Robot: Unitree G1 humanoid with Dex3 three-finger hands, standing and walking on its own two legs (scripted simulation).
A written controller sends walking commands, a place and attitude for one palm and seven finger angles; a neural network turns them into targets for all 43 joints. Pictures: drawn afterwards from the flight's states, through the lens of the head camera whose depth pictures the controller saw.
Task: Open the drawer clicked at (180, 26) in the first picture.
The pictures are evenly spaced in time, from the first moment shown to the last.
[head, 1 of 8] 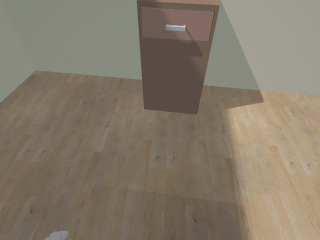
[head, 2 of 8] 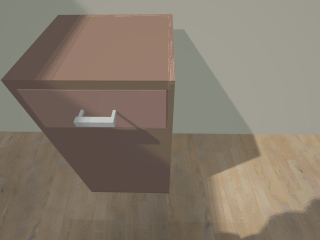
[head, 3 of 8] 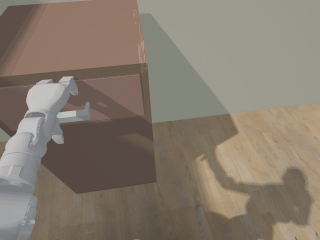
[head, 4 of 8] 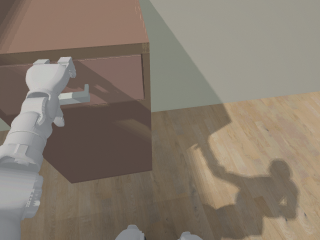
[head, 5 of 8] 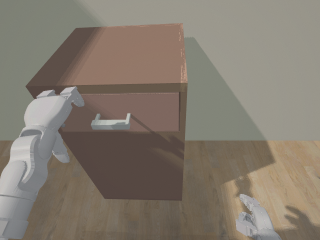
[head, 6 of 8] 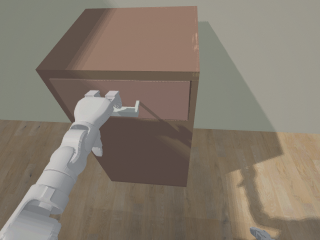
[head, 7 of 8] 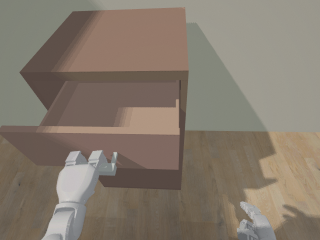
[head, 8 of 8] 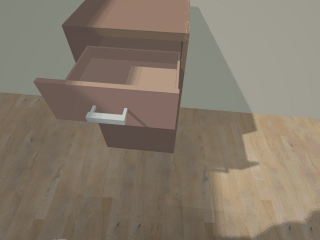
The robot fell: no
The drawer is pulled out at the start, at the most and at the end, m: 0.00 0.30 0.29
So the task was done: yes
